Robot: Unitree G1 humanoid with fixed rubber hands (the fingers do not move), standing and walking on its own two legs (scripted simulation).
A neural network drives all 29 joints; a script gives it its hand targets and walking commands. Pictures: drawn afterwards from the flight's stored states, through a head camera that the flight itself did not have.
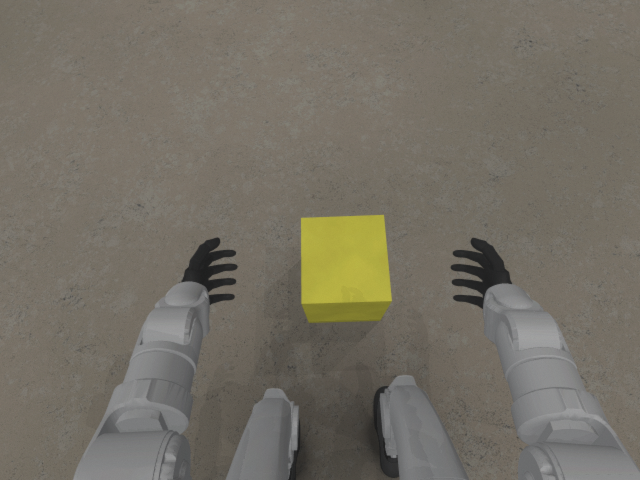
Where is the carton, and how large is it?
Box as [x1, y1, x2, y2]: [301, 215, 391, 322]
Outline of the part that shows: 383,215 301,218 301,303 309,322 379,320 391,301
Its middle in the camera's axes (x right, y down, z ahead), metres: +0.06 +0.09 +1.01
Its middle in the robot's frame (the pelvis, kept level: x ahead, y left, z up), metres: +0.52 -0.02 -0.56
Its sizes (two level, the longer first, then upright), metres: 0.210 0.200 0.250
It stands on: the floor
